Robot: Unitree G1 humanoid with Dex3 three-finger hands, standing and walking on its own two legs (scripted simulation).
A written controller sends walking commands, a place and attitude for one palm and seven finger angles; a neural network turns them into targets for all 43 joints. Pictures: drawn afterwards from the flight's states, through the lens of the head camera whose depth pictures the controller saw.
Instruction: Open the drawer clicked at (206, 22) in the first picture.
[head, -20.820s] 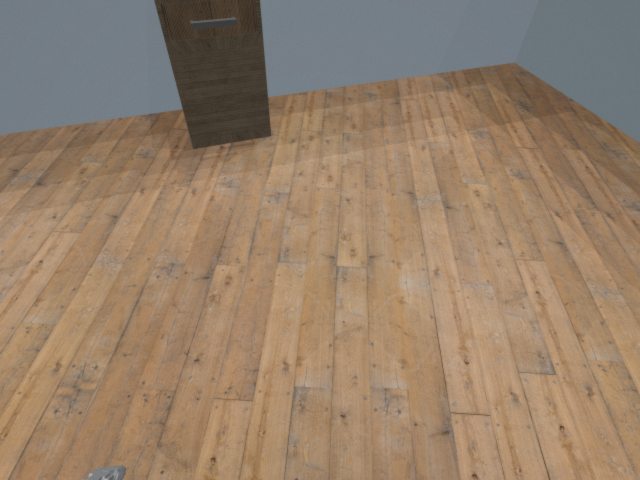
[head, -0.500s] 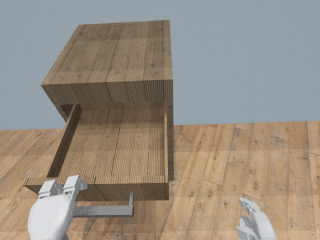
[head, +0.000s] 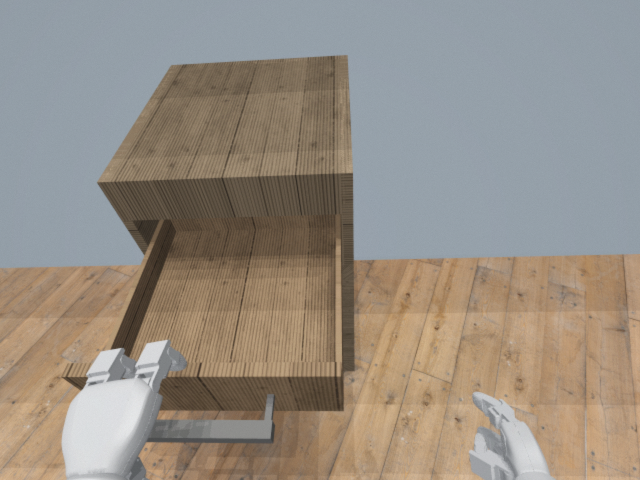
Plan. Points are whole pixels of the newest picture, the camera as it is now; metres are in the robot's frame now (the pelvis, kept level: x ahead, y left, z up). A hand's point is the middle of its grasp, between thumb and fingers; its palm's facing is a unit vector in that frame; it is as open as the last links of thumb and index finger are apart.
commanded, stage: lift the hand off the handle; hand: left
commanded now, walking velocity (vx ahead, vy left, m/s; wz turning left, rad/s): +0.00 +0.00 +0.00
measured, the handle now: (207, 415) +0.22 +0.20 -0.10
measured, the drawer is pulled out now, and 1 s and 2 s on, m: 0.30 0.30 0.30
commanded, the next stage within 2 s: draw the hand back to the body in 0.34 s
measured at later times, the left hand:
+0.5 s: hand (134, 418) +0.17 +0.23 +0.05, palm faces +0.03 -0.13 -0.99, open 13.9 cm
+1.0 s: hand (88, 408) +0.17 +0.25 +0.10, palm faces +0.07 -0.08 -0.99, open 13.9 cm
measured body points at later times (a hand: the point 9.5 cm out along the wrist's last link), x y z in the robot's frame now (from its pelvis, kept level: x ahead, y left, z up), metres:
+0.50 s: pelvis +0.00 +0.00 +0.01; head +0.02 -0.03 +0.46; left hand +0.17 +0.23 +0.10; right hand +0.21 -0.21 -0.08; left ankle -0.01 +0.13 -0.70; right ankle -0.01 -0.13 -0.70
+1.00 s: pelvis +0.00 +0.00 +0.02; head +0.01 -0.04 +0.47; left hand +0.16 +0.25 +0.15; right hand +0.22 -0.20 -0.07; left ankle -0.01 +0.13 -0.70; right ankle -0.01 -0.13 -0.70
